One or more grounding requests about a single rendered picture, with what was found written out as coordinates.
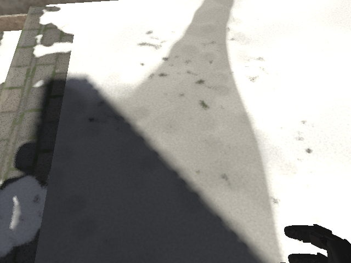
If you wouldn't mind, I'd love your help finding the robot right hand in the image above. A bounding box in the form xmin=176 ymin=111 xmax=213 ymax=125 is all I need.
xmin=281 ymin=224 xmax=351 ymax=263

